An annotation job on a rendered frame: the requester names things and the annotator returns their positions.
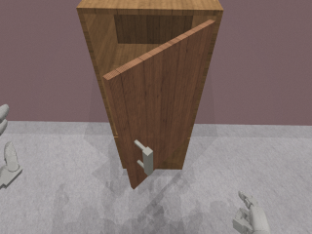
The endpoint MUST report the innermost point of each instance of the handle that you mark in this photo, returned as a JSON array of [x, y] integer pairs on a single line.
[[147, 156]]

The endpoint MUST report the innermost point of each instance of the cupboard door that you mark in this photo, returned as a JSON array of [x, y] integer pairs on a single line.
[[153, 97]]

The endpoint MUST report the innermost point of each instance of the robot right hand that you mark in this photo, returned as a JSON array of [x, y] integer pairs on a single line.
[[247, 222]]

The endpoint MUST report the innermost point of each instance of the robot left hand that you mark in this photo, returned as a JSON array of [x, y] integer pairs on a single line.
[[10, 171]]

